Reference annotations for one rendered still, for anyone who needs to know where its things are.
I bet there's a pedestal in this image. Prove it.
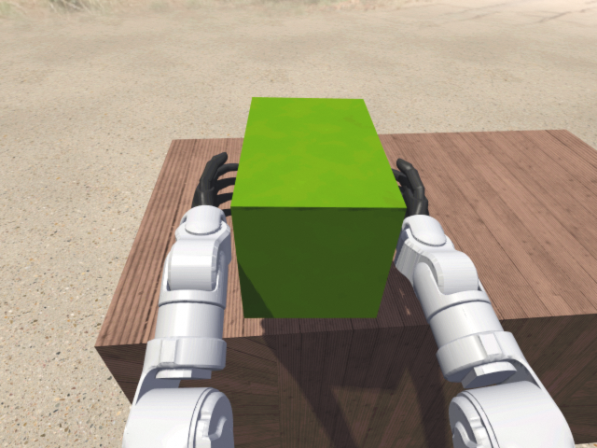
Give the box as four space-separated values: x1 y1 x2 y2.
94 130 597 448

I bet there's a robot right hand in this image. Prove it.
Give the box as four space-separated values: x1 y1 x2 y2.
391 159 429 219

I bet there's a robot left hand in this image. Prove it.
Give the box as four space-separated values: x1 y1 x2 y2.
191 152 239 217

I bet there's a carton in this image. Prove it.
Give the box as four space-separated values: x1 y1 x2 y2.
230 97 407 318

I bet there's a left robot upper arm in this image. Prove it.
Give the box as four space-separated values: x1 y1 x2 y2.
123 387 234 448

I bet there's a robot right forearm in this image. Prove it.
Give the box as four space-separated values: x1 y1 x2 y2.
394 215 576 448

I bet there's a right robot upper arm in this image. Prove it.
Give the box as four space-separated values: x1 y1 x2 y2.
449 381 574 448

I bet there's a robot left forearm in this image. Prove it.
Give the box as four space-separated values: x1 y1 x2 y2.
122 205 231 448

